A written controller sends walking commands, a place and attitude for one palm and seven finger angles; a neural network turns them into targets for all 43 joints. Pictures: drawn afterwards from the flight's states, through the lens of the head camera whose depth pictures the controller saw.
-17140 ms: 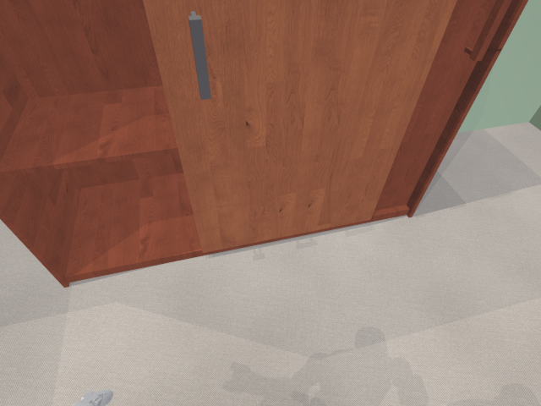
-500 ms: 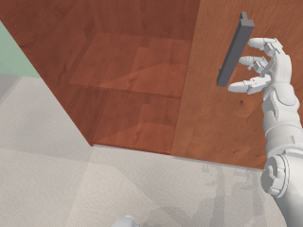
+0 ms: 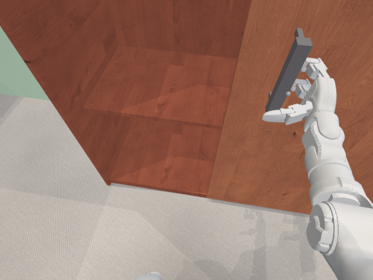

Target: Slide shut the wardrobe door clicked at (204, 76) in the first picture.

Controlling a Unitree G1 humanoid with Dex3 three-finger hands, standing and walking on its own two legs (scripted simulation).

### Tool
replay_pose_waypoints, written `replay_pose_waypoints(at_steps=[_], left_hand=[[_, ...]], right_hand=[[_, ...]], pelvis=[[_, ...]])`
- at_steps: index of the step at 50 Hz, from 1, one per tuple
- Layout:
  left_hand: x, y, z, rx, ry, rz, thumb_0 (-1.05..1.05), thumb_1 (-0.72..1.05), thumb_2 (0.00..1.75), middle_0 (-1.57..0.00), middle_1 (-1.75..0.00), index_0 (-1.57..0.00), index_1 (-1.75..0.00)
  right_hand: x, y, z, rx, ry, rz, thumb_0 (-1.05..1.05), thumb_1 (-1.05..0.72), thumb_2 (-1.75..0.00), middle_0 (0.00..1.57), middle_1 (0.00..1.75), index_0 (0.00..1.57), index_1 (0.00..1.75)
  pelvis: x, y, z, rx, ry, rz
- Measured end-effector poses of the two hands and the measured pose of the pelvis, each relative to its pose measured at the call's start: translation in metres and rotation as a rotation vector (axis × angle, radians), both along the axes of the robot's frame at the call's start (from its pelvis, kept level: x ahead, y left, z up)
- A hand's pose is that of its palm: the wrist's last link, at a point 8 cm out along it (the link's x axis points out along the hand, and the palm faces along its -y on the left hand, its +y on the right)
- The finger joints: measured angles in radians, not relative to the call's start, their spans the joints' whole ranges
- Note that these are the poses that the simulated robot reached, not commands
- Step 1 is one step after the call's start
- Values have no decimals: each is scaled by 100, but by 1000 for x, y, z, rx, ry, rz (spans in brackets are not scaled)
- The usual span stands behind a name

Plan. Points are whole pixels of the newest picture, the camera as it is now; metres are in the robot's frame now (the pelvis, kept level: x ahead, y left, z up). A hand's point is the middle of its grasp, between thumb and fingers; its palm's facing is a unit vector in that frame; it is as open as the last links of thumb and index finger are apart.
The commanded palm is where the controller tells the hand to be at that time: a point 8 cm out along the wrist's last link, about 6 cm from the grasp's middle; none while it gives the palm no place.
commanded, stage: feel for the door with the fingertips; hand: right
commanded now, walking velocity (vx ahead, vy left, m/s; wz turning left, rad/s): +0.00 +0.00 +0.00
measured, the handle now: (283, 75) +0.53 -0.13 +0.15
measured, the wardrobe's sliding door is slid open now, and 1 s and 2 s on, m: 0.55 0.55 0.55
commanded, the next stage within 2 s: slide the fingers in behind the handle in 0.04 s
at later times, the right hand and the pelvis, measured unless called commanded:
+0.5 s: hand (290, 93) +0.49 -0.14 +0.14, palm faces +0.01 +1.00 +0.00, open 13.8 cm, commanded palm +0.46 -0.18 +0.14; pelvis -0.01 +0.00 +0.00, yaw +1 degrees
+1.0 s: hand (281, 94) +0.48 -0.12 +0.14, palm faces +0.00 +1.00 -0.02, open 14.0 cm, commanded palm +0.46 -0.16 +0.14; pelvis +0.00 -0.01 +0.00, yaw +0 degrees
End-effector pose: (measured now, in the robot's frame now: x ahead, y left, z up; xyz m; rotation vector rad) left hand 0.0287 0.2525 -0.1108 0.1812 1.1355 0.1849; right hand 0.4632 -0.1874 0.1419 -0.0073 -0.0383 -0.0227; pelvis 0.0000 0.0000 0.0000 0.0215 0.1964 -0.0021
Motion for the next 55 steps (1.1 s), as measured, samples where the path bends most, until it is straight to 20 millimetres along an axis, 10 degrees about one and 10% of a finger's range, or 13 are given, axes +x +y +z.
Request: replay_pose_waypoints(at_steps=[30, 55], left_hand=[[-39, 3, 4, 26, 51, 62, 0, 90, 90, -20, -30, -20, -30], [1, -7, 0, 0, -7, -2, 0, 90, 90, -20, -30, -20, -30]], right_hand=[[1, 0, -3, 12, 5, 12, -1, 50, -30, 32, 122, 31, 121], [3, 25, -3, 13, 9, 14, -1, 50, -30, 31, 125, 31, 122]], pelvis=[[-11, -2, 0, -2, 6, 20], [-2, -5, 0, -2, 3, 4]])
